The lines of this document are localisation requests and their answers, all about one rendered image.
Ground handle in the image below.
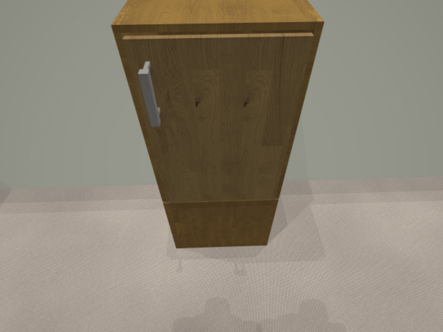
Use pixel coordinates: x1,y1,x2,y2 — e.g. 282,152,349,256
138,62,161,127

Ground cupboard door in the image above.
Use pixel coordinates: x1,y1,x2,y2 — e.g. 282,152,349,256
123,33,314,202

